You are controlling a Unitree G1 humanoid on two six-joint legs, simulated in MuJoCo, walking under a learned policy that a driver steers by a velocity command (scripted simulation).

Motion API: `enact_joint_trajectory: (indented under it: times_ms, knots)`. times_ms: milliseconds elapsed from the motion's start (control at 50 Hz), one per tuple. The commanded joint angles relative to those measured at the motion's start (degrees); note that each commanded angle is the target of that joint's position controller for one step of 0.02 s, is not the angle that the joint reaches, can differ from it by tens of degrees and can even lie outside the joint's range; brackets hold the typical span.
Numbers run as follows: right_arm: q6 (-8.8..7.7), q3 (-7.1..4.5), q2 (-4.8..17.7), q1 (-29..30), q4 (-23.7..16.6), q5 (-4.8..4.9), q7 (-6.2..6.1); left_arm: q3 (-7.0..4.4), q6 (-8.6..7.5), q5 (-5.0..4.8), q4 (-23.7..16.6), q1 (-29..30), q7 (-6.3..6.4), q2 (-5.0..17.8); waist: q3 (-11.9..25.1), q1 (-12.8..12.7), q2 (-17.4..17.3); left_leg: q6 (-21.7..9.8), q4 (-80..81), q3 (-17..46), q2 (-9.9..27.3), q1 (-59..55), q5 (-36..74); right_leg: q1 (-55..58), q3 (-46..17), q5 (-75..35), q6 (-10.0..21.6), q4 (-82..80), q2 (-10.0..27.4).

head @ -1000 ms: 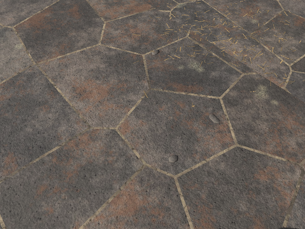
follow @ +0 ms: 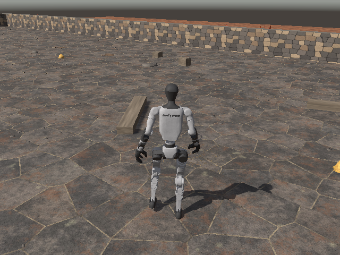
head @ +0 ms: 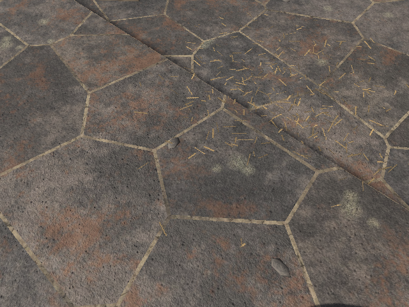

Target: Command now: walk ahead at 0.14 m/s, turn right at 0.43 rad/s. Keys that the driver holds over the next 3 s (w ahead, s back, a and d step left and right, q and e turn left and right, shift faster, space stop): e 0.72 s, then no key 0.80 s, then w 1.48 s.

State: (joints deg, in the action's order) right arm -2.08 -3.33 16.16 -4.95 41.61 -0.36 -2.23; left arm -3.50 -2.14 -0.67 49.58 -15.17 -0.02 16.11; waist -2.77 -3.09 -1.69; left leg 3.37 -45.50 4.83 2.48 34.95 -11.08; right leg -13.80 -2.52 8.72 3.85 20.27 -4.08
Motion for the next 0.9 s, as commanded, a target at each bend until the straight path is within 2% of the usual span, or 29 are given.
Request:
enact_joint_trajectory:
  times_ms: [20, 60, 100, 120, 140, 160, 180, 200, 220, 240, 260, 300, 340, 400, 460, 500, 520, 540, 560, 580, 600, 620, 640, 660, 680, 720, 760, 800, 900]
  knots:
    - [0.11, -1.13, 4.0, -0.7, -2.7, 0.33, 0.03, -2.71, 0.57, -0.49, -4.0, 1.7, 1.11, 10.6, 7.9, 1.9, 7.5, 0.8, 5.7, -0.5, -2.1, -7.5, 4.1, 2.1, -10.3, -24.8, 8.2, -1.8, 13.4]
    - [-0.20, -1.32, 4.7, 1.2, -3.2, 0.50, 0.40, -2.90, 1.47, -0.50, -4.2, 1.5, 1.39, 10.8, 7.2, 1.4, 8.3, 0.8, 9.5, 0.0, -3.0, -8.6, 2.4, 2.8, -13.1, -20.1, 8.0, -0.2, 13.5]
    - [-0.87, -1.84, 5.9, 0.2, -2.9, 0.59, 0.80, -2.90, 2.17, -0.68, -5.1, 2.7, 1.67, 10.4, 7.1, 2.2, 9.2, 0.1, 14.6, 0.3, -3.8, -11.4, 0.8, 3.6, -16.8, -15.6, 7.0, 2.6, 13.0]
    - [-1.36, -2.08, 6.0, -1.9, -2.3, 0.60, 0.99, -2.75, 2.42, -0.91, -6.0, 4.5, 1.83, 9.9, 7.0, 3.9, 9.4, -0.8, 20.1, -0.2, -3.9, -14.9, 4.0, 3.1, -17.7, -13.5, 5.7, 4.8, 11.7]
    - [-1.87, -2.44, 7.0, -3.8, -1.8, 0.17, 0.94, -2.34, 2.55, -0.83, -6.7, 4.9, 2.00, 8.6, 7.6, 4.8, 8.6, -2.3, 25.3, 0.4, -1.6, -20.5, 11.1, 1.2, -17.6, -9.9, 3.4, 8.1, 9.2]
    - [-1.92, -3.23, 10.8, -6.2, -1.9, -0.97, 0.35, -1.31, 2.47, 0.24, -7.9, 3.6, 2.04, 5.2, 11.7, 4.1, 1.0, -6.3, 24.5, 8.3, 9.4, -30.0, 23.9, -4.6, -13.6, 1.7, 0.4, 18.2, 5.3]
    - [-0.77, -3.63, 13.1, -4.9, -2.7, -1.91, -0.06, -0.77, 2.09, 0.57, -8.0, -3.5, 1.83, 2.6, 13.4, 0.0, -12.9, -15.9, 22.5, 20.6, 21.0, -38.8, 40.2, -17.7, -5.5, 30.7, -3.1, 29.6, -2.9]
    - [-0.25, -3.30, 10.5, -6.5, -2.5, -1.58, 0.23, -1.77, 1.90, 0.35, -7.9, -3.8, 1.68, 7.8, 15.3, 2.1, -13.1, -20.6, 24.2, 26.1, 24.4, -37.8, 36.6, -21.9, -4.1, 32.2, -5.2, 41.0, 0.1]
    - [-0.25, -2.39, 7.4, -5.1, -3.1, -1.34, 0.28, -3.09, 2.46, -0.39, -7.5, -1.8, 1.75, 11.2, 12.9, 2.5, -7.8, -19.2, 24.3, 20.1, 20.5, -35.2, 31.1, -22.7, -4.5, 27.8, -6.3, 46.8, 2.2]
    - [-0.03, -2.02, 6.2, -2.4, -3.3, -1.03, 0.31, -3.48, 3.50, -0.57, -7.2, -1.0, 2.06, 11.2, 10.8, 1.8, -5.3, -16.7, 24.6, 14.2, 16.7, -32.1, 25.9, -22.9, -3.8, 23.9, -7.4, 48.6, 3.4]
    - [0.27, -1.76, 5.7, -0.3, -3.7, -0.61, 0.26, -3.62, 4.55, -0.44, -7.3, -0.6, 2.30, 10.7, 9.0, 1.6, -5.4, -15.4, 25.6, 10.6, 14.9, -29.0, 21.1, -22.5, -3.5, 21.0, -8.3, 49.1, 4.3]
    - [0.82, -1.91, 6.7, 0.9, -3.2, -0.99, 0.01, -3.02, 5.52, -0.58, -8.5, 0.3, 2.01, 7.9, 6.5, 1.4, -7.0, -15.1, 28.0, 4.6, 12.0, -23.5, 17.8, -19.3, -0.6, 16.5, -9.3, 46.9, 4.5]
    - [1.15, -2.19, 7.2, 0.0, -2.6, -1.10, -0.43, -2.53, 5.52, -0.64, -10.4, 2.5, 1.73, 6.3, 6.7, 2.5, -8.2, -15.9, 28.7, 2.0, 12.2, -24.6, 17.5, -18.8, 0.9, 14.6, -9.5, 41.4, 5.0]
    - [1.51, -2.78, 8.8, 0.0, -2.2, -0.71, -0.63, -1.91, 5.32, -0.31, -12.4, 4.7, 0.85, 5.4, 9.0, 3.6, -8.2, -16.4, 28.2, -0.6, 13.8, -26.0, 18.8, -13.8, 2.2, 13.1, -8.7, 32.3, 6.5]
    - [1.78, -3.34, 10.4, -0.3, -1.6, -0.08, -0.13, -2.20, 5.53, -0.30, -13.4, 5.1, -0.08, 6.5, 9.3, 3.9, -8.7, -15.9, 27.3, -2.0, 15.3, -26.3, 17.7, -9.1, 4.4, 12.3, -7.0, 25.4, 6.2]
    - [1.89, -3.55, 11.0, 0.1, -1.1, 0.75, 0.19, -2.59, 5.86, -0.27, -13.6, 4.0, -0.71, 6.9, 8.6, 3.0, -8.5, -14.4, 25.4, -2.7, 15.9, -26.1, 15.2, -5.9, 5.6, 9.8, -5.2, 18.8, 5.8]
    - [2.03, -3.59, 11.0, 0.7, -0.9, 1.37, 0.23, -2.80, 5.93, -0.19, -13.0, 2.2, -0.95, 6.7, 8.4, 1.7, -7.9, -12.7, 23.1, -4.1, 15.3, -24.8, 12.9, -2.3, 6.9, 5.8, -3.7, 13.0, 4.8]
    - [2.13, -3.39, 9.8, -0.8, 0.1, 1.69, 0.33, -3.28, 5.96, 0.00, -12.2, 0.2, -0.83, 7.3, 8.4, 1.2, -6.3, -9.8, 19.3, -6.2, 13.7, -22.1, 8.6, 2.7, 6.6, 2.2, -1.9, 7.9, 3.5]
    - [2.26, -2.86, 7.3, -3.6, 1.1, 0.96, 0.70, -4.32, 5.87, 0.13, -12.1, -1.5, -0.23, 10.4, 7.4, 1.6, 2.4, -4.7, 9.6, -11.1, 9.8, -14.4, -0.4, 9.4, -1.6, -8.7, 1.1, 2.3, 7.9]
    - [2.32, -1.65, 3.9, -3.7, -1.1, -2.21, 1.13, -5.35, 5.73, 0.23, -14.0, -1.4, 0.94, 16.9, 6.5, 3.9, 21.1, 1.5, -9.0, -14.7, 1.2, 2.5, -26.9, 15.8, -22.7, -29.6, 9.3, 1.9, 23.4]
    - [1.93, -2.40, 6.3, 2.9, -3.2, -1.22, 0.47, -4.99, 4.29, 2.70, -14.9, -2.6, 0.18, 16.6, 9.6, -1.4, 16.8, 1.1, -18.4, -4.2, -1.8, 4.5, -29.0, 9.4, -27.9, -25.0, 16.9, -1.2, 26.8]
    - [2.09, -2.99, 7.9, 4.1, -3.3, 0.25, 0.04, -4.55, 3.04, 2.86, -14.8, -0.2, -0.06, 15.2, 7.3, 0.0, 11.7, 0.1, -21.5, -2.0, -0.7, 5.2, -23.9, 7.9, -23.0, -19.1, 14.7, -2.0, 23.2]
    - [2.28, -3.33, 8.1, 2.5, -2.4, 0.45, -0.39, -4.24, 2.43, 1.67, -14.9, 3.3, 0.27, 13.6, 5.8, 2.0, 9.8, -0.6, -20.7, -1.3, -0.1, 5.7, -18.2, 6.9, -19.2, -14.6, 11.2, -1.8, 20.0]
    - [2.50, -3.61, 8.4, 1.4, -1.1, -0.03, -0.91, -3.54, 2.41, 0.69, -15.3, 5.3, 0.67, 11.5, 6.0, 2.7, 8.6, -0.5, -20.0, -0.8, 0.4, 5.2, -14.9, 6.6, -17.4, -12.9, 8.9, -1.5, 18.2]
    - [2.56, -3.77, 8.4, 0.3, -0.8, -0.42, -1.05, -3.13, 2.56, 0.27, -15.6, 6.6, 1.07, 10.8, 6.2, 3.6, 9.0, 0.0, -20.6, -1.0, -0.2, 3.2, -12.2, 5.1, -16.0, -14.7, 8.4, -1.3, 16.9]
    - [2.21, -3.69, 7.4, -0.9, -0.8, -0.04, -0.68, -2.68, 2.76, 0.58, -15.9, 5.8, 1.65, 9.9, 8.0, 4.0, 9.2, 0.5, -20.4, -1.0, -1.5, 1.1, -9.0, 5.5, -15.3, -16.3, 8.7, -1.1, 15.6]
    - [2.11, -3.29, 6.6, -1.0, -0.7, 0.38, -0.44, -2.41, 2.71, 0.56, -16.0, 5.2, 2.00, 9.3, 8.5, 3.5, 8.9, 1.0, -15.4, -1.1, -1.6, 0.9, -7.4, 7.7, -14.7, -16.1, 8.6, -0.7, 15.3]
    - [2.08, -2.73, 5.6, 0.1, -1.0, 0.36, -0.11, -2.34, 2.83, 0.59, -15.7, 4.6, 2.22, 9.3, 8.3, 2.6, 9.2, 1.5, -8.9, -1.1, -1.2, -0.9, -6.6, 8.5, -14.8, -14.1, 8.5, -0.4, 15.1]
    - [1.83, -2.19, 6.0, 0.3, -1.2, 0.73, 0.94, -2.14, 3.34, 1.25, -15.2, 5.2, 1.42, 9.9, 6.4, 1.2, 10.5, 1.1, 1.8, -2.2, -1.2, -10.4, -9.6, 3.5, -17.0, -10.3, 9.6, 0.1, 15.2]
